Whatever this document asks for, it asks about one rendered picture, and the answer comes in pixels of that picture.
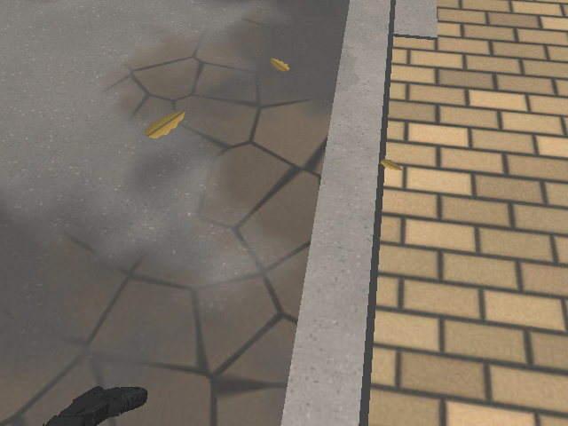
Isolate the robot left hand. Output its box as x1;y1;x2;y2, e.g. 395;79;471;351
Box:
43;386;148;426

